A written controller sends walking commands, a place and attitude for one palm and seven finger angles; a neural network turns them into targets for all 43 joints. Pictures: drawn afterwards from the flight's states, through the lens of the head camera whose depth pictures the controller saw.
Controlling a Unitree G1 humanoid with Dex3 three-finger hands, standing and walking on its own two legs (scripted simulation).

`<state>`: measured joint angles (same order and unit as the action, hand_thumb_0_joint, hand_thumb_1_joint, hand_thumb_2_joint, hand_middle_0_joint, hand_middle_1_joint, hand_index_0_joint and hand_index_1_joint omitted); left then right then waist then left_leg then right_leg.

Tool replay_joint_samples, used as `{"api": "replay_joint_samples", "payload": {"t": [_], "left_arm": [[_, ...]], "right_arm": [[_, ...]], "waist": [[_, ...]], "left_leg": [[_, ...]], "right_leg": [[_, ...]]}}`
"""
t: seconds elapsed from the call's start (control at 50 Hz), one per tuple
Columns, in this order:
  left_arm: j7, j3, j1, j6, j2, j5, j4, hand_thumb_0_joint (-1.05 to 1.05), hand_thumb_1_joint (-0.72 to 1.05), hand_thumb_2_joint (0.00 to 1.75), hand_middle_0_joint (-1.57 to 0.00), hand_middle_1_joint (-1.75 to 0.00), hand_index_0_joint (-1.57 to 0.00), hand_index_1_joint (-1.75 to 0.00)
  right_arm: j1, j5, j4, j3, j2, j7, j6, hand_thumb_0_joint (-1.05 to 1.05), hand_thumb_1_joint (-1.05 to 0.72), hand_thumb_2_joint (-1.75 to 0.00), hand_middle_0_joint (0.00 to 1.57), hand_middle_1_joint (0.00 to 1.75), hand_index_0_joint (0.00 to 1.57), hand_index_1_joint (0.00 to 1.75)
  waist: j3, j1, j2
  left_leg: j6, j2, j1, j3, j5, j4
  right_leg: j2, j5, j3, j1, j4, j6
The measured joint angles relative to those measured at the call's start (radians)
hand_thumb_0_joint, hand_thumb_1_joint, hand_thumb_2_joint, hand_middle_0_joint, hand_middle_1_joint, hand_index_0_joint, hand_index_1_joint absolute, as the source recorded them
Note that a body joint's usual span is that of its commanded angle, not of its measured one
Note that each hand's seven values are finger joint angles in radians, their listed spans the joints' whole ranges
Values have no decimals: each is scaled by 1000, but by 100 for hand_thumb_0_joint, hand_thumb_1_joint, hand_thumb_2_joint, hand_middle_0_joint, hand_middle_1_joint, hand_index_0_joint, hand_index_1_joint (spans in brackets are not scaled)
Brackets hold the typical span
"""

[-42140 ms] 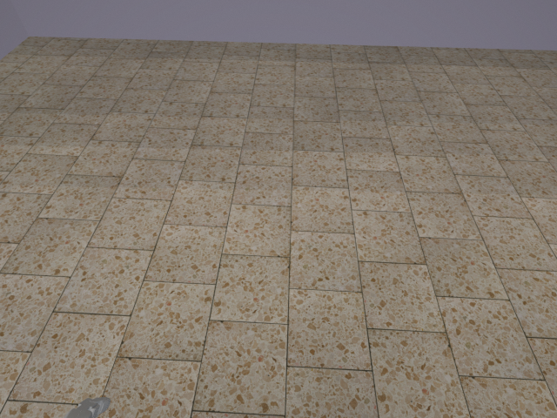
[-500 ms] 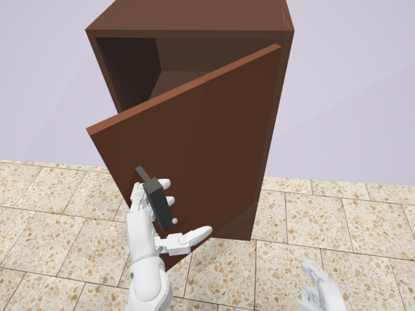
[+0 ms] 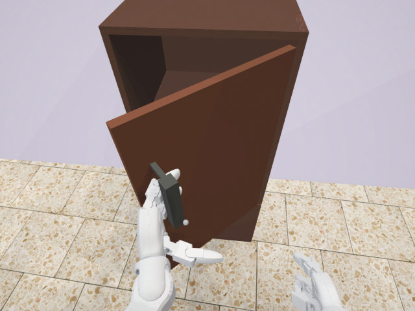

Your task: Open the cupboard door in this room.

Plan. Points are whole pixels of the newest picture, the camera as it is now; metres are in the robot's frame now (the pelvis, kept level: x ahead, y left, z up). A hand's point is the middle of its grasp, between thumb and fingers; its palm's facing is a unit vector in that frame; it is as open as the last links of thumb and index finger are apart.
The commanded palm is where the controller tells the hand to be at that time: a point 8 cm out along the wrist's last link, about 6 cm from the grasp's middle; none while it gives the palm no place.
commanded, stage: slide the hand sideways off the handle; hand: left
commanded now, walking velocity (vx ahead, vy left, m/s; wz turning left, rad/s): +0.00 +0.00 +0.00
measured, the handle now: (166, 195) +0.31 +0.09 +0.08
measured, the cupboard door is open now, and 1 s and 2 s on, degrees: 43 46 46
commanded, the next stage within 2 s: draw the hand back to the body in 1.14 s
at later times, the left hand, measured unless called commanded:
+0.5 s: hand (179, 248) +0.22 +0.06 +0.08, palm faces -0.15 -0.99 +0.03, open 16.0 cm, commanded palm +0.19 +0.12 +0.08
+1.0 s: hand (148, 269) +0.18 +0.10 +0.07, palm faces -0.10 -0.99 -0.01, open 16.1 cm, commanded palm +0.15 +0.17 +0.08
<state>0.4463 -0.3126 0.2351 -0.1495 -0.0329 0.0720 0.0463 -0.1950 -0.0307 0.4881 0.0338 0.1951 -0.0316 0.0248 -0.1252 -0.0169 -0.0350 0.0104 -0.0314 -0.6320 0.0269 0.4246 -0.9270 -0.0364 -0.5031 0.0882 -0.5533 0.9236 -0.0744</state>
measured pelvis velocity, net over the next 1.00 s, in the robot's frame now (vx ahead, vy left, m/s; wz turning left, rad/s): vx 0.00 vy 0.01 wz -0.03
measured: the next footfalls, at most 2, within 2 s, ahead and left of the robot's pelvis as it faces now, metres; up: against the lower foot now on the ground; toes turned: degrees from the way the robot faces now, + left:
none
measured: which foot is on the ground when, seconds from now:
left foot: down 0.00-1.00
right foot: down 0.00-1.00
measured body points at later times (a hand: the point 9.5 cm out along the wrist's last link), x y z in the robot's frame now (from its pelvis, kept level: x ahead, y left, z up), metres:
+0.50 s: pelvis -0.01 +0.02 +0.00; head +0.01 +0.02 +0.45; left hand +0.22 +0.11 +0.08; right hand +0.15 -0.20 -0.08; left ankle +0.03 +0.11 -0.69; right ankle -0.02 -0.07 -0.69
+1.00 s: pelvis +0.00 +0.01 -0.01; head +0.03 +0.00 +0.43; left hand +0.18 +0.16 +0.08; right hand +0.18 -0.21 -0.08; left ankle +0.03 +0.11 -0.69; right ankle -0.02 -0.07 -0.69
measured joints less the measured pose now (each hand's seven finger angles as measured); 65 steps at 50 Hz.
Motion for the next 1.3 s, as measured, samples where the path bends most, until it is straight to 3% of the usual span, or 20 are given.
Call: {"api": "replay_joint_samples", "payload": {"t": [0.08, 0.14, 0.2, 0.36, 0.54, 0.9, 1.16, 1.3], "left_arm": [[-262, 2, 19, -74, 82, -54, 17, -1, -50, 30, -28, -47, -25, -48], [-355, -18, 40, -100, 107, -103, 35, -2, -50, 30, -24, -40, -20, -41], [-343, -31, 51, -103, 91, -108, 45, -2, -50, 30, -20, -36, -18, -36], [-291, -35, 71, -92, 74, -56, 68, -2, -50, 30, -20, -33, -20, -33], [-310, 3, 187, -94, 101, -79, 156, -2, -50, 30, -21, -33, -22, -33], [-422, 93, 373, -140, 169, -134, 302, -2, -50, 30, -19, -32, -20, -32], [-509, 223, 477, -165, 197, -222, 337, -2, -50, 30, -17, -31, -18, -31], [-551, 202, 466, -185, 201, -236, 349, -2, -50, 30, -16, -30, -16, -30]], "right_arm": [[-26, 19, -32, -6, 19, 1, -9, 2, -90, -90, 20, 30, 20, 30], [-43, 33, -49, -6, 27, 8, -16, 2, -90, -90, 20, 30, 20, 30], [-55, 37, -60, -2, 27, 13, -18, 2, -90, -90, 20, 30, 20, 30], [-74, 31, -79, 11, 9, 0, 6, 2, -90, -90, 20, 30, 20, 30], [-80, 34, -113, 14, 9, -4, 13, 2, -90, -90, 20, 30, 20, 30], [-84, 41, -153, -2, 25, 14, -16, 2, -90, -90, 20, 30, 20, 30], [-94, 57, -134, -20, 24, 42, -24, 2, -90, -90, 20, 30, 20, 30], [-87, 62, -136, -28, 39, 55, -47, 2, -90, -90, 20, 30, 20, 30]], "waist": [[16, 8, -7], [26, 4, -16], [31, -2, -14], [24, -10, 4], [13, -10, -1], [-3, 8, -6], [-20, 14, -9], [-18, 20, -18]], "left_leg": [[10, -6, -15, -3, -1, -16], [17, -5, -15, -12, 1, -22], [23, -4, -16, -24, 1, -23], [32, 1, -26, -48, 6, -30], [34, 8, -21, -54, 18, -35], [24, 10, -83, -31, 50, -96], [14, 14, -104, -19, 55, -113], [19, 11, -133, -10, 55, -140]], "right_leg": [[7, -1, -1, -14, 17, 8], [7, 2, -10, -15, 19, 15], [7, 5, -22, -21, 22, 21], [4, 7, -46, -40, 35, 30], [-3, 3, -52, -35, 32, 32], [-6, -33, -28, -86, 84, 22], [-11, -39, -16, -102, 96, 16], [-8, -39, -6, -124, 115, 18]]}}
